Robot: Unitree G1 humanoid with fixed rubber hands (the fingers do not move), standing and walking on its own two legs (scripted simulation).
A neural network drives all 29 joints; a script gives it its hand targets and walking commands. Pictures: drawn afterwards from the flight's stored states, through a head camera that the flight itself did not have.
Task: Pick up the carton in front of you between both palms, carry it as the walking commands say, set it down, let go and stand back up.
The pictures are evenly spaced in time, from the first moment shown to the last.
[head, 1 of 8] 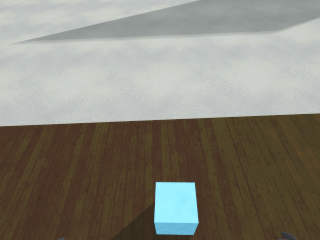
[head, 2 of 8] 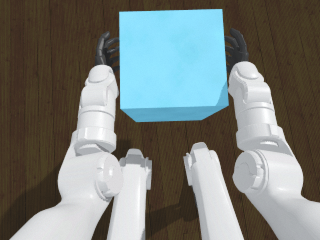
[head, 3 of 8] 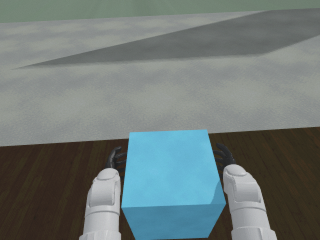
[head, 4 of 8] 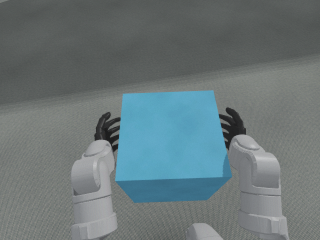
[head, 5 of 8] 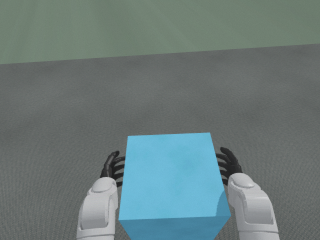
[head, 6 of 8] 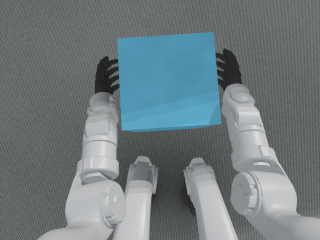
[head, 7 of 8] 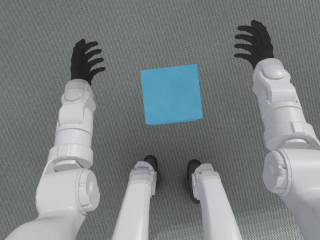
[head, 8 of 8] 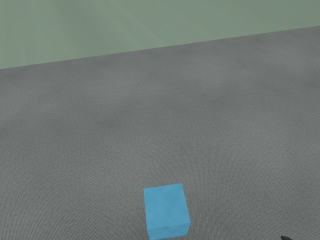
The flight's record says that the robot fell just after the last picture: no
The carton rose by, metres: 0.68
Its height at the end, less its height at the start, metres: -0.12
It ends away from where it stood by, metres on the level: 3.26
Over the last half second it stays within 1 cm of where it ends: yes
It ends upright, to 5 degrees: yes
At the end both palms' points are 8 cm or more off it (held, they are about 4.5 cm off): yes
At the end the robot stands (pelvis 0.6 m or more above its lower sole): yes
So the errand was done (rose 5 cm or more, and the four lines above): yes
